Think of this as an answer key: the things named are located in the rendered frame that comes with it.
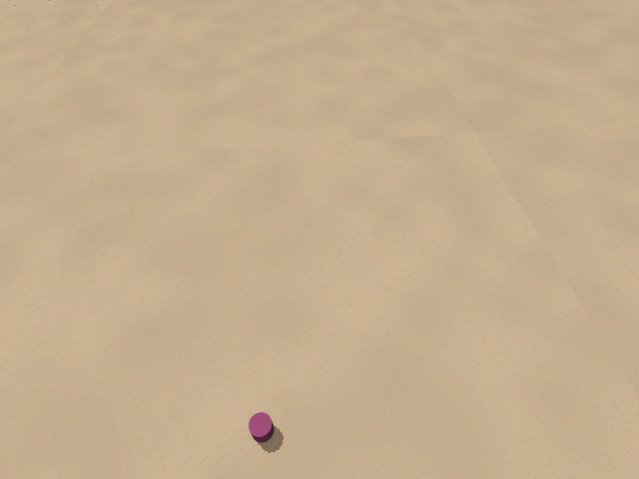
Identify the tin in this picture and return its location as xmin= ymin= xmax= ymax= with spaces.
xmin=249 ymin=412 xmax=274 ymax=443

